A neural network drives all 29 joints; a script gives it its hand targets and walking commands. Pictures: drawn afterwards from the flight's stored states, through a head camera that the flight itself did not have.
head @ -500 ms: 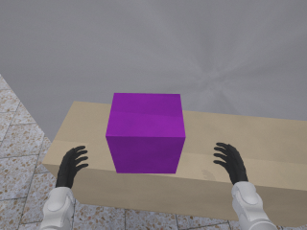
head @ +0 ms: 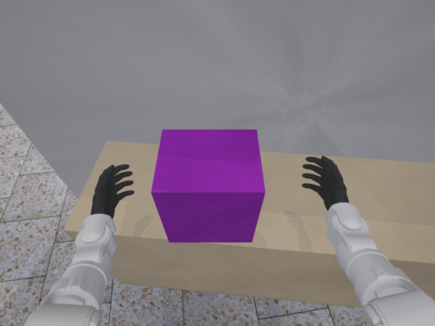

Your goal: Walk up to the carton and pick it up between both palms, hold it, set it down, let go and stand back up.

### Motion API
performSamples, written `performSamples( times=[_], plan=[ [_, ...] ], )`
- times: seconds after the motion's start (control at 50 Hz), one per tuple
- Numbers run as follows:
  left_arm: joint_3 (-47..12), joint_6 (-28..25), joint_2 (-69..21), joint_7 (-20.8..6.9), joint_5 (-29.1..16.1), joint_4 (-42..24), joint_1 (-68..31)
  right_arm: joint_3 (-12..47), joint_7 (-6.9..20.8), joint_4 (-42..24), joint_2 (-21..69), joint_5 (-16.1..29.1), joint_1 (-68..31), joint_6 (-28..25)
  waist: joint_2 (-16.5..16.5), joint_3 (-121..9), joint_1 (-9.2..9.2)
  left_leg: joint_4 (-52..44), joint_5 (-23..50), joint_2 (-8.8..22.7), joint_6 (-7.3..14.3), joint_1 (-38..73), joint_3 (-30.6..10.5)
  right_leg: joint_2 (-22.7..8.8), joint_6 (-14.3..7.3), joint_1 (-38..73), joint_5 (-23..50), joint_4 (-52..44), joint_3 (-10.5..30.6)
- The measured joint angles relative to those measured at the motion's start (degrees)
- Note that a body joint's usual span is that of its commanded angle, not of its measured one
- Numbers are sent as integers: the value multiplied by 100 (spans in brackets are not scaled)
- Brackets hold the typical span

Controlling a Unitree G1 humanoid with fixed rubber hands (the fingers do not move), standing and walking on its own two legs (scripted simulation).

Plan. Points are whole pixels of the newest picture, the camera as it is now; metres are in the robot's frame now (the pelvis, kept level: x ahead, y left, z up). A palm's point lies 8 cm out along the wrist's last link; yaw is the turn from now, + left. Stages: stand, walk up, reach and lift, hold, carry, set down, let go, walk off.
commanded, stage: reach and lift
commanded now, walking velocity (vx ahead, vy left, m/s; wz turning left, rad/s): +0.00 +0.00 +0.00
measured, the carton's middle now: (210, 189) +0.45 +0.04 -0.09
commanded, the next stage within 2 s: none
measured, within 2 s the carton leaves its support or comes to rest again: neither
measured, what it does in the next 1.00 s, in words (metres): stands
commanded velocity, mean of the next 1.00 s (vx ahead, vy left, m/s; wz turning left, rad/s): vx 0.00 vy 0.00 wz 0.00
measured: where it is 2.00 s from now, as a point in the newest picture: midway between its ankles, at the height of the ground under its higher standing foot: outside the picture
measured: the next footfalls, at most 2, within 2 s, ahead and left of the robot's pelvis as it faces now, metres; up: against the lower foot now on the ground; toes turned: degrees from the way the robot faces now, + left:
none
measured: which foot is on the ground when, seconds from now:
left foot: down 0.00-1.00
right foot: down 0.00-1.00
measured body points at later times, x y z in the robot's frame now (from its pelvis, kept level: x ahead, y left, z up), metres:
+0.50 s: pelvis -0.02 +0.00 -0.01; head +0.06 +0.01 +0.43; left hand +0.43 +0.24 +0.05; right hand +0.44 -0.21 +0.06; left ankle -0.01 +0.11 -0.74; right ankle +0.00 -0.12 -0.74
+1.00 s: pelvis -0.03 +0.01 -0.03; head +0.13 +0.02 +0.39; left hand +0.43 +0.23 -0.04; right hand +0.44 -0.20 -0.03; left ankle -0.01 +0.11 -0.74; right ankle +0.00 -0.12 -0.74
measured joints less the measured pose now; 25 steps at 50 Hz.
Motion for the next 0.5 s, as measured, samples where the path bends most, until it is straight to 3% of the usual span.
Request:
performSamples(
  times=[0.5],
  plan=[
    [-552,510,359,98,-672,1462,-2473,135,116,1223,-433,373,-2346,694,58,-613,-50,292,247,-51,43,-1619,-59,-55,42,-1636,175,384,-60]
  ],
)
